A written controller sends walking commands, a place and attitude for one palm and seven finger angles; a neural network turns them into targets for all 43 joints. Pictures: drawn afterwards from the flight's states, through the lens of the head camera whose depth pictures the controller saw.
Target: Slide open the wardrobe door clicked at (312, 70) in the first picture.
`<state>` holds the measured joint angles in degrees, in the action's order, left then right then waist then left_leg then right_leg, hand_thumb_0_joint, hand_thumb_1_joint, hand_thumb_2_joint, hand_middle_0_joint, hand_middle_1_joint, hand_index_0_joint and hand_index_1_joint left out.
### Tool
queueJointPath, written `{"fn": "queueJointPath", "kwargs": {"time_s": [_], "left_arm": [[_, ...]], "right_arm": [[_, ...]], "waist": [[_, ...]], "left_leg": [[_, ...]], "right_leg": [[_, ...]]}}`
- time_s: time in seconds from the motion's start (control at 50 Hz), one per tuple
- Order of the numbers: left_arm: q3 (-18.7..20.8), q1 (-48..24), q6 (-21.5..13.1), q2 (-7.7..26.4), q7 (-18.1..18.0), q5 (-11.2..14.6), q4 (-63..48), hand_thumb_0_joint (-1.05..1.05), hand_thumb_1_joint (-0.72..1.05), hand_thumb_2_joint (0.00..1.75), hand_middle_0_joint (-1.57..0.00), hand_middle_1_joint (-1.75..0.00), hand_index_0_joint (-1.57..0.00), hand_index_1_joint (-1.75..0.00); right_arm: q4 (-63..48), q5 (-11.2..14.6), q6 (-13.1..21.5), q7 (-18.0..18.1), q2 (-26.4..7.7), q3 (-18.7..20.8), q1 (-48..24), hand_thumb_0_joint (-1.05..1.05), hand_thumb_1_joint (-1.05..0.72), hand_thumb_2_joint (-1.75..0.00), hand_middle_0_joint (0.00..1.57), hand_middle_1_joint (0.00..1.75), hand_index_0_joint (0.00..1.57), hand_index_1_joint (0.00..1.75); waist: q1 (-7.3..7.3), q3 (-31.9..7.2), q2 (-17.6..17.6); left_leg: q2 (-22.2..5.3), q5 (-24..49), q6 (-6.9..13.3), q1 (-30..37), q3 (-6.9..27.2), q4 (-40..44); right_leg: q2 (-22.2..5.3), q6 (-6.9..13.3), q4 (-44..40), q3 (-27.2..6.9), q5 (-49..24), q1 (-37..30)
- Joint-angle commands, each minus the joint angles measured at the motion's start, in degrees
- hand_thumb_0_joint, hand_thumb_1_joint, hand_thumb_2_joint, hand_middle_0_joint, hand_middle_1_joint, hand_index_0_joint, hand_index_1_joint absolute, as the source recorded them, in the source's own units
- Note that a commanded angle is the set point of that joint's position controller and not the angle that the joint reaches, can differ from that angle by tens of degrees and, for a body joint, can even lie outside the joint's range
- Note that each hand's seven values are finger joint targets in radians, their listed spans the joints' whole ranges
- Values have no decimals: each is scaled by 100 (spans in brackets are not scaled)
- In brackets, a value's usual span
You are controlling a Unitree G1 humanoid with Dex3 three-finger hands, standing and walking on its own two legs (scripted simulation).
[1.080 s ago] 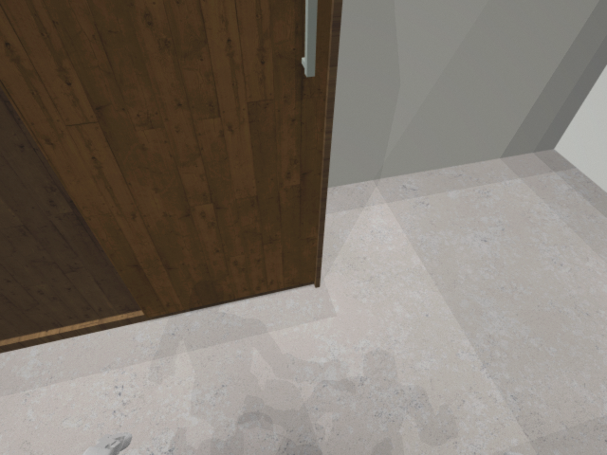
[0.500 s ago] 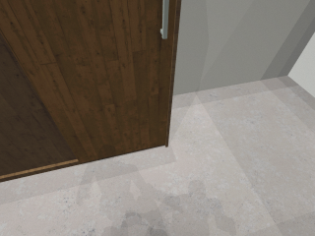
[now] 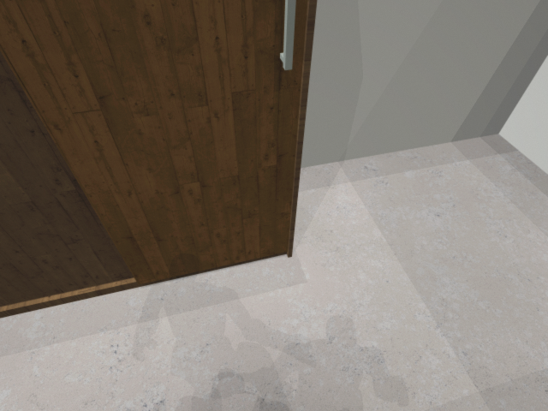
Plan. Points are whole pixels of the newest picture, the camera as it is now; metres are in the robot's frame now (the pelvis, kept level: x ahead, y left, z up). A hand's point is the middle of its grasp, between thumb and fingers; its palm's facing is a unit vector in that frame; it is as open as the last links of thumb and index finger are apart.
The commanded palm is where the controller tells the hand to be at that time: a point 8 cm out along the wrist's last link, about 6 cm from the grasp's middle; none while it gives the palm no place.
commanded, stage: look at it before walking up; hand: right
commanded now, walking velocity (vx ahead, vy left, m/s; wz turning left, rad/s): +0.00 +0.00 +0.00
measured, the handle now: (287, 4) +0.82 +0.03 +0.25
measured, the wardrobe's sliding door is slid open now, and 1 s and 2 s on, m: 0.00 0.00 0.00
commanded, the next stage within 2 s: turn to face it in 0.36 s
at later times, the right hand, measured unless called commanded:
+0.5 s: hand out of the picture +0.08 -0.24 -0.15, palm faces -0.02 +0.94 -0.34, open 7.4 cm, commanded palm none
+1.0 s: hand out of the picture +0.07 -0.18 -0.18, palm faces -0.14 +0.97 -0.21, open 7.4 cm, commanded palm none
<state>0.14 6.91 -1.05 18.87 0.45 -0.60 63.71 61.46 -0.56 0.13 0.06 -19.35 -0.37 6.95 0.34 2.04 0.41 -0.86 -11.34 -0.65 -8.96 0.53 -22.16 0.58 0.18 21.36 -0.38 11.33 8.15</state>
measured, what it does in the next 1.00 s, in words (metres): stands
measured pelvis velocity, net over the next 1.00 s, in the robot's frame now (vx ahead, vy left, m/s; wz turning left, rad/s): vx -0.02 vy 0.00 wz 0.14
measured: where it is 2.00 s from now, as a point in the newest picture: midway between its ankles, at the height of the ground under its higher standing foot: outside the picture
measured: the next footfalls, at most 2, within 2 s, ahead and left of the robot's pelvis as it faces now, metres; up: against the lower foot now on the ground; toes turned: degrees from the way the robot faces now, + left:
left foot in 1.38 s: -0.05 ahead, +0.11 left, +0.00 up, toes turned +21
right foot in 1.78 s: +0.23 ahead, -0.12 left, +0.00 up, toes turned +8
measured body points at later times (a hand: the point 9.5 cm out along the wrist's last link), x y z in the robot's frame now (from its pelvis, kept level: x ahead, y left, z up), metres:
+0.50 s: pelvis +0.01 +0.00 +0.00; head +0.01 +0.01 +0.45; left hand +0.09 +0.30 -0.13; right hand +0.08 -0.29 -0.13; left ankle +0.01 +0.13 -0.75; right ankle +0.00 -0.12 -0.75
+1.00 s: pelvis -0.02 +0.00 -0.01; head +0.02 +0.00 +0.43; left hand -0.01 +0.26 -0.16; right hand +0.08 -0.23 -0.17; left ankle +0.01 +0.13 -0.75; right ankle -0.01 -0.12 -0.73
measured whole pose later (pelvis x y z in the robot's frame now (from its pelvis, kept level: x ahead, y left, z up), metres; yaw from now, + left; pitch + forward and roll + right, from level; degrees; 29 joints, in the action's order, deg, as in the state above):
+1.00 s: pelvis -0.02 +0.00 -0.01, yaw +8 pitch +0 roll +0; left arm 2.6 11.0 1.6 12.7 -1.2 -0.2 57.7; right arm 54.1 -1.3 -3.0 0.6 -11.2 1.6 11.1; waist 0.3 4.9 0.7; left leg 3.6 -12.7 -0.1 -19.2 7.6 -31.8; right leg -1.2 -1.3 39.4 2.4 24.5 17.7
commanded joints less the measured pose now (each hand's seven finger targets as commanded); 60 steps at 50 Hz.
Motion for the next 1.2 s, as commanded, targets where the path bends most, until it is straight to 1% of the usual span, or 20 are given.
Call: {"fn": "queueJointPath", "kwargs": {"time_s": [0.0, 0.48, 0.56, 0.72, 0.78, 0.8, 0.84, 0.86, 0.88, 0.94, 0.98, 1.0, 1.02, 1.04, 1.06, 1.08, 1.1, 1.12, 1.16, 1.18], "left_arm": [[225, -268, -110, 1216, -106, 12, -373, 0, 90, 90, -20, -30, -20, -30], [225, -296, -111, 1258, -144, 9, -354, 0, 90, 90, -20, -30, -20, -30], [137, 108, 11, 580, -181, -3, -384, 0, 90, 90, -20, -30, -20, -30], [344, 208, 130, 601, -241, -12, -828, 0, 90, 90, -20, -30, -20, -30], [388, 180, 153, 481, -232, -10, -982, 0, 90, 90, -20, -30, -20, -30], [398, 183, 168, 389, -224, -5, -1019, 0, 90, 90, -20, -30, -20, -30], [381, 338, 182, 127, -221, 16, -1049, 0, 90, 90, -20, -30, -20, -30], [374, 294, 190, 58, -221, 19, -1058, 0, 90, 90, -20, -30, -20, -30], [373, 310, 175, 49, -224, 26, -1067, 0, 90, 90, -20, -30, -20, -30], [369, 589, 118, -76, -241, 58, -1014, 0, 90, 90, -20, -30, -20, -30], [365, 1009, 55, -155, -268, 70, -864, 0, 90, 90, -20, -30, -20, -30], [390, 1152, 19, -76, -288, 62, -819, 0, 90, 90, -20, -30, -20, -30], [444, 1212, -13, 214, -306, 5, -852, 0, 90, 90, -20, -30, -20, -30], [506, 1049, 1, 503, -306, -47, -972, 0, 90, 90, -20, -30, -20, -30], [468, 726, 24, 402, -290, -61, -1059, 0, 90, 90, -20, -30, -20, -30], [419, 485, 12, 216, -308, -63, -1122, 0, 90, 90, -20, -30, -20, -30], [395, 341, 5, 145, -319, -64, -1189, 0, 90, 90, -20, -30, -20, -30], [395, 277, 3, 168, -315, -88, -1183, 0, 90, 90, -20, -30, -20, -30], [407, 427, 8, 145, -307, -105, -1103, 0, 90, 90, -20, -30, -20, -30], [425, 599, 7, 134, -312, -106, -1039, 0, 90, 90, -20, -30, -20, -30]], "right_arm": [[-345, -13, 165, 68, -1178, 254, -206, 0, -90, -90, 20, 30, 20, 30], [-287, -15, 138, 55, -1189, 269, -200, 0, -90, -90, 20, 30, 20, 30], [-330, -15, -57, 81, -589, 202, 133, 0, -90, -90, 20, 30, 20, 30], [-764, -57, -190, 41, -494, 337, 429, 0, -90, -90, 20, 30, 20, 30], [-900, -81, -198, 27, -493, 387, 519, 0, -90, -90, 20, 30, 20, 30], [-929, -96, -189, 37, -534, 406, 548, 0, -90, -90, 20, 30, 20, 30], [-966, -98, -176, 74, -702, 473, 602, 0, -90, -90, 20, 30, 20, 30], [-989, -92, -183, 97, -731, 515, 680, 0, -90, -90, 20, 30, 20, 30], [-1009, -93, -181, 128, -680, 541, 693, 0, -90, -90, 20, 30, 20, 30], [-1102, -106, -177, 159, -510, 580, 487, 0, -90, -90, 20, 30, 20, 30], [-1168, -71, -184, 157, -411, 582, 345, 0, -90, -90, 20, 30, 20, 30], [-1211, -48, -189, 146, -255, 552, 299, 0, -90, -90, 20, 30, 20, 30], [-1297, -16, -212, 106, -12, 508, 281, 0, -90, -90, 20, 30, 20, 30], [-1367, -12, -221, 66, 210, 487, 215, 0, -90, -90, 20, 30, 20, 30], [-1287, -63, -269, 75, 59, 538, 287, 0, -90, -90, 20, 30, 20, 30], [-1168, -108, -334, 67, -4, 598, 468, 0, -90, -90, 20, 30, 20, 30], [-1122, -131, -342, 27, 6, 615, 544, 0, -90, -90, 20, 30, 20, 30], [-1064, -124, -345, -5, 115, 603, 608, 0, -90, -90, 20, 30, 20, 30], [-1020, -110, -337, -38, 326, 526, 674, 0, -90, -90, 20, 30, 20, 30], [-1039, -96, -326, -43, 390, 491, 609, 0, -90, -90, 20, 30, 20, 30]], "waist": [[-26, -425, -50], [-26, -339, -56], [1, -337, 16], [-37, -325, -201], [-62, -299, -33], [-67, -317, 263], [-45, -357, 917], [-133, -277, 1091], [-157, -308, 1129], [-17, -580, 938], [163, -784, 704], [235, -829, 377], [263, -723, -572], [216, -341, -1639], [106, -218, -1289], [-49, -6, -1190], [-141, 42, -827], [-188, 158, -715], [-133, 101, -789], [-52, 8, -889]], "left_leg": [[-598, 599, 216, 115, 555, 351], [-566, 855, 223, 74, 608, 406], [-513, 1231, 153, -197, 687, 31], [-229, 1206, 178, -788, 798, -805], [-310, 924, 267, -875, 1152, -705], [-456, 855, 361, -887, 1437, -497], [-1019, 694, 707, -780, 2336, 122], [-1205, 690, 918, -721, 2669, 382], [-1228, 902, 1073, -534, 2751, 412], [-1052, 1580, 1059, -326, 2443, 39], [-780, 1445, 775, -741, 2146, -315], [-460, 1038, 554, -1172, 1805, -612], [128, 207, 262, -1927, 1205, -1387], [536, -1428, -8, -2302, 415, -2444], [300, -1667, -66, -1952, 488, -3370], [203, -1479, -134, -1905, 567, -3919], [167, -1410, -118, -1902, 492, -4190], [102, -1321, -127, -1898, 386, -4167], [70, -1223, -168, -1905, 41, -3586], [38, -1267, -184, -1910, -91, -3202]], "right_leg": [[-703, 128, -378, -597, -654, -34], [-743, 98, -430, -507, -763, -233], [-797, -12, -91, -188, -783, -201], [-1065, 128, 322, -91, -415, 43], [-919, 81, 626, 59, 271, 392], [-761, 17, 935, 212, 511, 494], [-324, -142, 1673, 444, 1085, 844], [-198, -177, 2038, 368, 1451, 1052], [-239, -158, 2300, 188, 1619, 1258], [-279, -133, 1866, 40, 1483, 1092], [-227, -130, 742, 155, 638, 153], [-439, -51, 357, -21, 381, -397], [-1210, 252, -211, -926, 392, -684], [-2227, 729, -806, -1873, 49, -235], [-2419, 978, -931, -1748, 322, 459], [-2189, 969, -988, -1499, 500, 873], [-2075, 991, -880, -1298, 365, 1009], [-1907, 934, -801, -918, 265, 1024], [-1570, 816, -550, -348, -317, 507], [-1580, 839, -405, -261, -780, 150]]}}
